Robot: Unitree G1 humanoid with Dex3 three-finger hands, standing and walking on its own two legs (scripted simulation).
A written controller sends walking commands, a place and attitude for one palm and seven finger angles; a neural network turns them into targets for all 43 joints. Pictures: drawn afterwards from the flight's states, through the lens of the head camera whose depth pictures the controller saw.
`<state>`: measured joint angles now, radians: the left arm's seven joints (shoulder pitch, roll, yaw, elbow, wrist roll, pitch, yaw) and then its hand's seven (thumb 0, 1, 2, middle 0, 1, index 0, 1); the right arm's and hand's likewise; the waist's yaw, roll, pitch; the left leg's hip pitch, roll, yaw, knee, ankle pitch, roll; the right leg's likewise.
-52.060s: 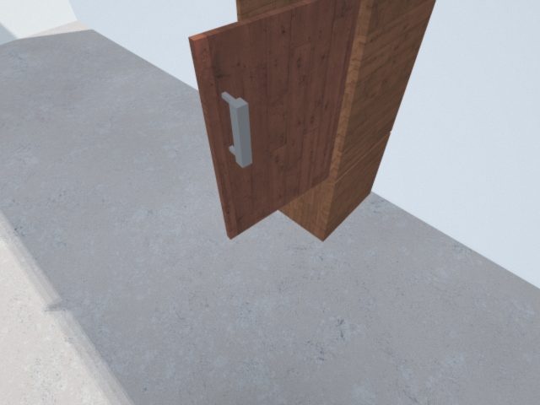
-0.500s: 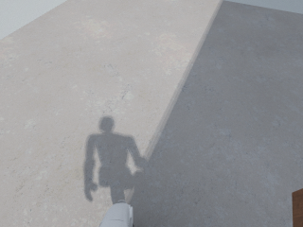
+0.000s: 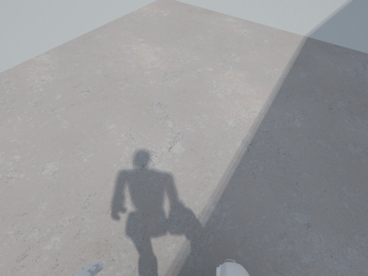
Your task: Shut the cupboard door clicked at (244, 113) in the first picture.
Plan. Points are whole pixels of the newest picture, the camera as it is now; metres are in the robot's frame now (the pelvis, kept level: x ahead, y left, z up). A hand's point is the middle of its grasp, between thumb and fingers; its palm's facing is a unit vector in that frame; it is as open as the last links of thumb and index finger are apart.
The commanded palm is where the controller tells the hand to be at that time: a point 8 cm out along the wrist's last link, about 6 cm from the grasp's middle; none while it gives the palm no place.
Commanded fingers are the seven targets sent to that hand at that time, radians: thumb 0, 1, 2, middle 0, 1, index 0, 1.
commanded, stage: turn to face it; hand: left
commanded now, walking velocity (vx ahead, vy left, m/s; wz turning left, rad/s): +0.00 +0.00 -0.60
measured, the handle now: out of the picture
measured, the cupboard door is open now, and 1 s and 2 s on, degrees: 16 16 16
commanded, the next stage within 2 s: none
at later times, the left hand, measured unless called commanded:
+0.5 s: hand (125, 255) +0.20 +0.16 -0.18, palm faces -0.14 -0.97 -0.22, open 7.3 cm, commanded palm none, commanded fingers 0.00 0.90 0.90 -0.20 -0.30 -0.20 -0.30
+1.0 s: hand (150, 205) +0.34 +0.11 -0.17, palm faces -0.49 -0.82 -0.29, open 7.4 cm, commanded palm none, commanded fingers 0.00 0.90 0.90 -0.20 -0.30 -0.20 -0.30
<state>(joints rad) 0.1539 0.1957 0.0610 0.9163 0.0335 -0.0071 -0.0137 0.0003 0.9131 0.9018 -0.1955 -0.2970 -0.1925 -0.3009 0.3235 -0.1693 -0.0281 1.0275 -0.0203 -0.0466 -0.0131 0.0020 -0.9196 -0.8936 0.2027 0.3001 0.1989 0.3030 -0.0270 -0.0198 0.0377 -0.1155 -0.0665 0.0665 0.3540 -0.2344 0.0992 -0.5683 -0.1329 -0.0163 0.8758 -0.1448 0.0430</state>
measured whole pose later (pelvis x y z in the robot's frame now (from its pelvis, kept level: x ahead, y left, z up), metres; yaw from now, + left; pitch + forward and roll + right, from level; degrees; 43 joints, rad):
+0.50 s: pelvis +0.12 -0.03 -0.01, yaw -12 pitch +1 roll +0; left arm 0.23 0.19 0.08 0.96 0.03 0.03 0.01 -0.01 0.92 0.90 -0.20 -0.30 -0.20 -0.30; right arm 0.15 -0.17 -0.05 0.94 -0.02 0.03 -0.02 0.00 -0.91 -0.89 0.20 0.30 0.20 0.30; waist 0.01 -0.01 0.07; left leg -0.43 0.05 0.00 0.80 -0.39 -0.05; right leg -0.33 0.06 0.05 0.47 -0.17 -0.03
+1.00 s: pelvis +0.14 -0.03 -0.02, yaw -32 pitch +0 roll +0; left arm 0.18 0.24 0.08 0.87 0.03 0.03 -0.03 0.00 0.91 0.90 -0.20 -0.30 -0.19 -0.30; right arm 0.22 -0.26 -0.06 0.92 -0.02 0.04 -0.01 0.00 -0.90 -0.89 0.20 0.30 0.20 0.30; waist 0.00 0.05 0.08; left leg -0.32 0.17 0.18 0.81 -0.49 -0.06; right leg -0.31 -0.01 -0.06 0.63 -0.33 -0.01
